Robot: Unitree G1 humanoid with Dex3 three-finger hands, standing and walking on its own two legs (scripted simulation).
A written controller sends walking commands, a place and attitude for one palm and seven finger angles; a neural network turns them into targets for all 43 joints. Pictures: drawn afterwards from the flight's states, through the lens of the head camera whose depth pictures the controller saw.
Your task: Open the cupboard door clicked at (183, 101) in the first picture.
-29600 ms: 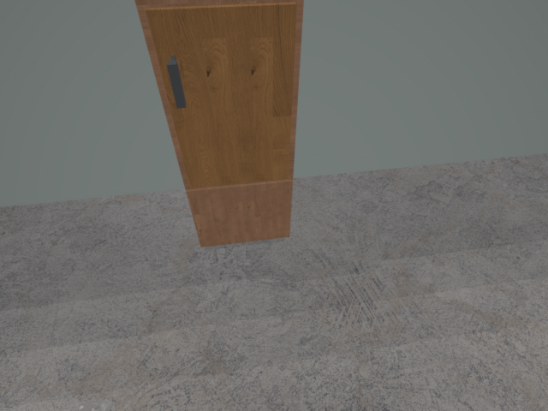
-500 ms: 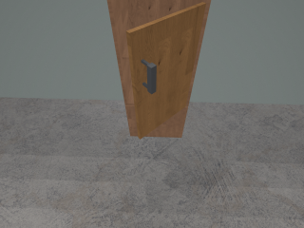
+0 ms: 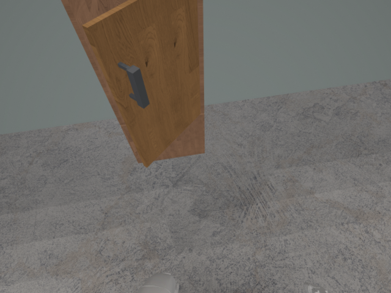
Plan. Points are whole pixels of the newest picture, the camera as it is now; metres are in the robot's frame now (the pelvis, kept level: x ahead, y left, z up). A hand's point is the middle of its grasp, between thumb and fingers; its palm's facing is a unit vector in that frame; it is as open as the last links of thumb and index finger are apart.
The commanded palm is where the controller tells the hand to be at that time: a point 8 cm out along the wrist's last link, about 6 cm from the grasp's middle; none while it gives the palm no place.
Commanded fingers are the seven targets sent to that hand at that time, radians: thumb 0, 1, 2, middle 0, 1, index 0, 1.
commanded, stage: walk to a spot facing it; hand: left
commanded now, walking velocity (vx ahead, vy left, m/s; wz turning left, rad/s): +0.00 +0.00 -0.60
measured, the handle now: (133, 85) +0.59 +0.22 +0.04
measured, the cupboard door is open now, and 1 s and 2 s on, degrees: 43 43 43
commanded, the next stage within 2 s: none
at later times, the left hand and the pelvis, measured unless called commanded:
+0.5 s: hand (101, 277) +0.15 +0.25 -0.17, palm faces -0.26 -0.94 -0.22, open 7.4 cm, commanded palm none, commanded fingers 0.00 0.90 0.90 -0.20 -0.30 -0.20 -0.30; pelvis +0.01 +0.06 +0.00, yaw -19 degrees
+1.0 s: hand (155, 247) +0.23 +0.14 -0.18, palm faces -0.60 -0.77 -0.20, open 7.4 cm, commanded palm none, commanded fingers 0.00 0.90 0.90 -0.20 -0.30 -0.20 -0.30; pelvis +0.03 +0.04 -0.01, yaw -38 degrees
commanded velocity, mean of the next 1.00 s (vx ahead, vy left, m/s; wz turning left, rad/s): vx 0.02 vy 0.00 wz -0.60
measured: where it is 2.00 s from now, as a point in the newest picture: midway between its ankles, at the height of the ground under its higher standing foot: (252, 289)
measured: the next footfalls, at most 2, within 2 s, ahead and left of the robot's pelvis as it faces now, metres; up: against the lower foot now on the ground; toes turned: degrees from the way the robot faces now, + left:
left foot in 0.26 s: +0.05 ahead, +0.16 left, +0.00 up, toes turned -14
right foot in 0.66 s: +0.02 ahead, -0.09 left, +0.00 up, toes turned -30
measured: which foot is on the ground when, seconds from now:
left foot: up 0.00-0.24, down 0.26-0.66, up 0.68-1.00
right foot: down 0.00-0.26, up 0.28-0.64, down 0.66-1.00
